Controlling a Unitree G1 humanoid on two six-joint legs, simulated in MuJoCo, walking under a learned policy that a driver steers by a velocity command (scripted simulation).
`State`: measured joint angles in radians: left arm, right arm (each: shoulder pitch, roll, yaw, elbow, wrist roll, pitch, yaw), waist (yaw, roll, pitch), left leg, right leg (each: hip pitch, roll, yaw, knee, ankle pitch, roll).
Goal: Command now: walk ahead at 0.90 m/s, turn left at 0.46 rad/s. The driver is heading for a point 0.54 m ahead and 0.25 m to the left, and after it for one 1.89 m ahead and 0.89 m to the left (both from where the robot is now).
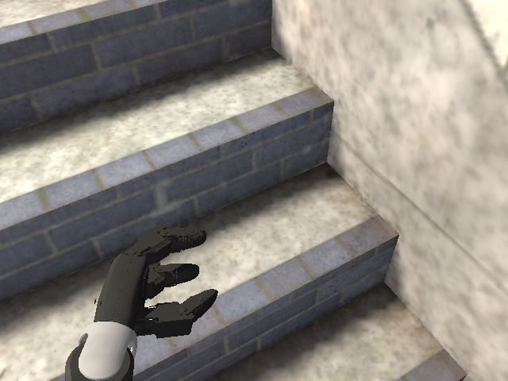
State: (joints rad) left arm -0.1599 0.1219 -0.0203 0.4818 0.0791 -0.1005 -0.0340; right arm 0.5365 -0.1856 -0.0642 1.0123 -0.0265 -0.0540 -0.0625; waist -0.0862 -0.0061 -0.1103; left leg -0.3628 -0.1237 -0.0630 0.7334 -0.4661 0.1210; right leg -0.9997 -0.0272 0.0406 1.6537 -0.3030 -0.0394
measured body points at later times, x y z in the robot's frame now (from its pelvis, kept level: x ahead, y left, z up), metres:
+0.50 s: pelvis +0.28 +0.00 +0.11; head +0.33 +0.05 +0.55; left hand +0.29 +0.30 -0.01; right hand +0.60 -0.11 +0.04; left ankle +0.34 +0.05 -0.53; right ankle +0.20 -0.21 -0.45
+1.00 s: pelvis +0.53 +0.11 +0.34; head +0.52 +0.11 +0.79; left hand +0.41 +0.39 +0.23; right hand +0.86 +0.12 +0.30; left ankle +0.42 +0.14 -0.14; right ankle +0.62 +0.05 -0.33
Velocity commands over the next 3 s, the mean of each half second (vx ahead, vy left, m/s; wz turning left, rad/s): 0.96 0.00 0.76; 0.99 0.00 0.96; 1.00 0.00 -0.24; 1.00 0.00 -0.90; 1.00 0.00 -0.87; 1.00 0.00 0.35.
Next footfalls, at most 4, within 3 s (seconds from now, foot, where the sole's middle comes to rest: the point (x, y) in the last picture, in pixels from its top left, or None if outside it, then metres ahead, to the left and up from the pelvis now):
0.16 right None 0.13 -0.18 -0.75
0.46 left None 0.37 0.07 -0.56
0.84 right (211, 260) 0.65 0.07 -0.37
1.32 left None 0.65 0.59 -0.18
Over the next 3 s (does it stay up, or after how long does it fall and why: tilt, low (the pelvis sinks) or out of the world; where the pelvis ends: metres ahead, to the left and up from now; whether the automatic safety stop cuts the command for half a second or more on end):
stays up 1.73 0.72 1.24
